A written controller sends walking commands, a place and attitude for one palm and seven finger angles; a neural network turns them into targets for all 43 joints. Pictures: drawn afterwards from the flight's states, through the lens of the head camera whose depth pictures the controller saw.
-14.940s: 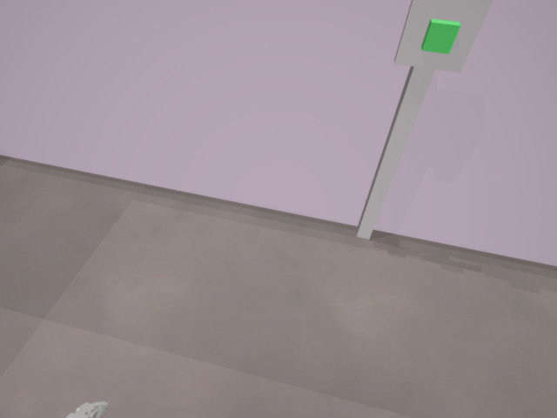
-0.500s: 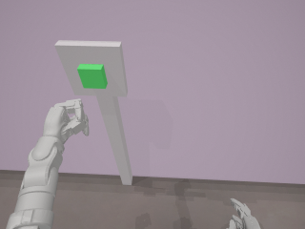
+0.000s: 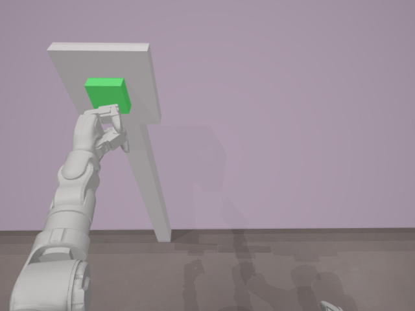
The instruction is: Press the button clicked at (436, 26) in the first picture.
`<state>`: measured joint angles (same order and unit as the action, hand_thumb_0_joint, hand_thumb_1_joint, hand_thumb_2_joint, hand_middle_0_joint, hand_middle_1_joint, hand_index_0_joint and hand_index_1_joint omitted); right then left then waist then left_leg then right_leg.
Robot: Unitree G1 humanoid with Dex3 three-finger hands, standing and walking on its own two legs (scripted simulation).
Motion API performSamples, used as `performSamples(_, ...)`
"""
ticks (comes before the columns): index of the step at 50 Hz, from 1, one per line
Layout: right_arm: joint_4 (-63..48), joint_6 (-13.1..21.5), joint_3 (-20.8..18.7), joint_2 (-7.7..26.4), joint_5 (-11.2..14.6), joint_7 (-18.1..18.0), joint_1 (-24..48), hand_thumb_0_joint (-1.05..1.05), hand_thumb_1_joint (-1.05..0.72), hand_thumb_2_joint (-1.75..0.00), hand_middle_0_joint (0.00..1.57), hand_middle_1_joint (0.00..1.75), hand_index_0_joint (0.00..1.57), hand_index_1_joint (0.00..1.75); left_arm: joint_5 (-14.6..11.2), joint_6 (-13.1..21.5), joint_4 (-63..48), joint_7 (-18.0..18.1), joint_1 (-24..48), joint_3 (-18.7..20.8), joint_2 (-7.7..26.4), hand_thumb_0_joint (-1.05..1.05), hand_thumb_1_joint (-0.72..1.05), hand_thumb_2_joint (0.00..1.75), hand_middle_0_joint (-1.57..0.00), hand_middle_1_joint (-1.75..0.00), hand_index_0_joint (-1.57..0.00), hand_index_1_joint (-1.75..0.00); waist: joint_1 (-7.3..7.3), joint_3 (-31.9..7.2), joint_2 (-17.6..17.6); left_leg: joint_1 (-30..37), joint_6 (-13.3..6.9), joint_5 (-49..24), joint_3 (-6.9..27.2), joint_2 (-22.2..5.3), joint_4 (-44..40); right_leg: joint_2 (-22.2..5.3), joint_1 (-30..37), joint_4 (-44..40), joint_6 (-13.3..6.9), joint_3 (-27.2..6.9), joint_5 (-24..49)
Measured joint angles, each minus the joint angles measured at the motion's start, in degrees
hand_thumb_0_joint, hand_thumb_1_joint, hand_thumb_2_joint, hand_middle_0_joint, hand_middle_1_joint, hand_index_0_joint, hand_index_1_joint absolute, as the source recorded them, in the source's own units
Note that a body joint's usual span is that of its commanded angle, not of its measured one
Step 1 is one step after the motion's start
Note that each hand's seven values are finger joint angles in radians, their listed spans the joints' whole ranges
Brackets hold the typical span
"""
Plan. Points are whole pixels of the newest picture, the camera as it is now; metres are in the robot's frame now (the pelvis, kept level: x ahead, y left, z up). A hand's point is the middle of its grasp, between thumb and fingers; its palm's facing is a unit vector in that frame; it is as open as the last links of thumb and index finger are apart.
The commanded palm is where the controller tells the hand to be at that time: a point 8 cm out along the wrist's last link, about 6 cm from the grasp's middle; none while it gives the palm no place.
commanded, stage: aim a knuckle at the button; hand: left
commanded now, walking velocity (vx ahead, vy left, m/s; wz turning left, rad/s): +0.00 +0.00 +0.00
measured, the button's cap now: (109, 95) +0.50 +0.21 +0.15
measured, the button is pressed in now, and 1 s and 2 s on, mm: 0 0 10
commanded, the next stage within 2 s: press the button with the knuckle in 0.60 s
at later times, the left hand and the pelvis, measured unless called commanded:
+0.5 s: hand (124, 139) +0.41 +0.17 +0.11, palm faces +0.03 -1.00 -0.02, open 3.1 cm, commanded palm +0.38 +0.22 +0.12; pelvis +0.00 -0.01 +0.00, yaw +0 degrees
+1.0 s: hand (121, 134) +0.42 +0.17 +0.13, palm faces +0.04 -1.00 -0.01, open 3.1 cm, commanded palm +0.39 +0.23 +0.12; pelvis +0.00 -0.01 +0.00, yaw +0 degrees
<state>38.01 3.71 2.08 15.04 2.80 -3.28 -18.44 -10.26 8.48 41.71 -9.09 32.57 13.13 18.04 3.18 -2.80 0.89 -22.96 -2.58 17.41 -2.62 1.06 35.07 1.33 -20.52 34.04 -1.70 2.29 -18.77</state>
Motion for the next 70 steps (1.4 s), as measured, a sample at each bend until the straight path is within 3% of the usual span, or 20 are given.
performSamples(12, -0.9, -1.8, -0.2, -0.2, 0.0, 0.5, -1.6, 0.01, -0.90, -0.90, 0.20, 0.30, 0.20, 0.30, 0.4, 1.5, -1.1, 0.7, -3.3, 1.6, -0.4, 0.02, 0.90, 0.90, -1.29, -1.50, -1.30, -1.50, 0.37, -0.3, 0.3, 0.1, 0.2, 0.6, -0.7, -0.6, 0.2, 0.6, -0.2, 0.2, -0.2, -0.8, -0.3)
performSamples(18, -1.0, -1.5, -0.5, -0.1, 0.2, 0.2, -0.8, 0.01, -0.90, -0.90, 0.20, 0.30, 0.20, 0.30, -0.2, 1.9, -2.0, 0.0, -3.3, 1.2, 0.1, 0.02, 0.90, 0.90, -1.30, -1.50, -1.30, -1.50, -0.17, -0.3, 0.5, 0.1, 0.4, 0.6, -0.2, -0.7, 0.2, 0.7, 0.1, -0.1, -0.4, -0.3, -0.2)
performSamples(39, -2.6, -1.7, 0.0, 0.0, 0.7, 0.1, 1.2, 0.01, -0.90, -0.90, 0.20, 0.30, 0.20, 0.30, -1.0, 0.7, -3.2, -0.7, -4.6, 0.7, 0.0, 0.02, 0.90, 0.90, -1.30, -1.50, -1.30, -1.50, -0.81, -0.7, 0.5, 0.5, 0.8, 0.6, 0.4, -0.8, 0.4, 0.8, 0.6, 0.2, -0.8, 0.3, -0.6)
performSamples(47, -1.1, -1.7, 0.1, 0.1, 0.5, -0.1, 1.1, 0.01, -0.90, -0.90, 0.20, 0.30, 0.20, 0.30, -0.8, 1.3, 0.1, -0.8, -0.9, 0.5, 0.3, 0.02, 0.90, 0.90, -1.30, -1.50, -1.30, -1.50, -0.71, -0.6, 0.4, -0.4, 0.7, 0.4, 0.8, -0.5, 0.8, 0.6, -0.1, 0.5, -0.8, 0.8, -0.5)
performSamples(54, -1.2, -2.2, 0.1, 0.2, 0.4, 0.1, 0.2, 0.01, -0.90, -0.90, 0.20, 0.30, 0.20, 0.30, -0.2, 1.8, 4.8, -1.1, 2.3, 1.5, 1.5, 0.02, 0.90, 0.90, -1.30, -1.50, -1.30, -1.50, 0.25, -0.8, 0.2, -1.2, 0.6, 0.4, 0.5, -0.7, 1.2, 0.7, -1.0, 0.9, -0.7, 0.4, -0.3)
performSamples(70, 0.3, -2.6, -0.4, 0.6, -0.1, 0.5, -2.7, 0.01, -0.90, -0.90, 0.20, 0.30, 0.20, 0.30, 1.3, 5.6, 13.8, -1.0, 9.1, 3.1, 3.3, 0.00, 0.87, 0.91, -1.30, -1.50, -1.30, -1.50, 1.59, -0.8, 0.2, -4.5, 0.2, 0.6, 0.2, -0.6, 3.0, 0.6, -4.2, 2.4, -0.3, 0.2, -0.3)
